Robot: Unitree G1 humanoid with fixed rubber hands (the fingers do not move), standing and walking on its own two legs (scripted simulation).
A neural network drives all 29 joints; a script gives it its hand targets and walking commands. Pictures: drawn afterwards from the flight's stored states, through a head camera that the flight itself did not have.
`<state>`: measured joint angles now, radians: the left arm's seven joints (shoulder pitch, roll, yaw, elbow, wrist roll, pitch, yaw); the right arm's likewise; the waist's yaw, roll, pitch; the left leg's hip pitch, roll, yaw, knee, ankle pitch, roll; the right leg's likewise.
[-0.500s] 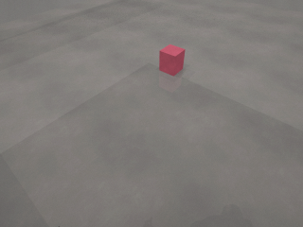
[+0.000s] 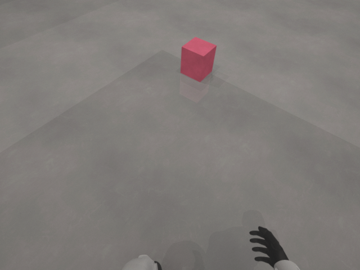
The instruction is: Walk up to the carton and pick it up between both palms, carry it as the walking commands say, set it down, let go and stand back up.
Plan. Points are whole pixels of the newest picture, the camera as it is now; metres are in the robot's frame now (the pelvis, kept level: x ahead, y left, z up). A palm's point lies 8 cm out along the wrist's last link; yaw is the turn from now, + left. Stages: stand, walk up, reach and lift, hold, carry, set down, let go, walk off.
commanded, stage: walk up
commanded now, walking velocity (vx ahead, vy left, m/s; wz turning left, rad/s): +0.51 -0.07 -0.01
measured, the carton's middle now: (197, 59) +1.74 -0.12 -0.62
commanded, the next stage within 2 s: none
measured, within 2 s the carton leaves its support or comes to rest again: neither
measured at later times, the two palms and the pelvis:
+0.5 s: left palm (135, 158) +0.43 +0.15 -0.10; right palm out of the picture +0.12 -0.26 -0.11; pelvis +0.26 -0.05 +0.01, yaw +0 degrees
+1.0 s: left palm (121, 174) +0.38 +0.18 -0.11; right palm (253, 108) +0.66 -0.25 -0.10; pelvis +0.50 -0.03 +0.02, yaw +0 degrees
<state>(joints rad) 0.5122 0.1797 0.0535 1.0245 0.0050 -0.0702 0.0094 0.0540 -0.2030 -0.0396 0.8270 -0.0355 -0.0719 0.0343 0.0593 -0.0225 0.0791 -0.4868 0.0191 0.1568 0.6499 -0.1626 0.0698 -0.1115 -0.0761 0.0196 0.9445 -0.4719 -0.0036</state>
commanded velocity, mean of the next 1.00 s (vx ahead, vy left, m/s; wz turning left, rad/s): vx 0.50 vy -0.01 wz -0.04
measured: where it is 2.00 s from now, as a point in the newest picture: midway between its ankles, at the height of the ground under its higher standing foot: (190, 140)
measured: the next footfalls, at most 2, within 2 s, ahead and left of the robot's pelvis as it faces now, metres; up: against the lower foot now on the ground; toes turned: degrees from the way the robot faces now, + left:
right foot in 0.50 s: +0.41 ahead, -0.18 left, +0.00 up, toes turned -9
left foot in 1.02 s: +0.66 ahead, +0.10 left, +0.00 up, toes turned +9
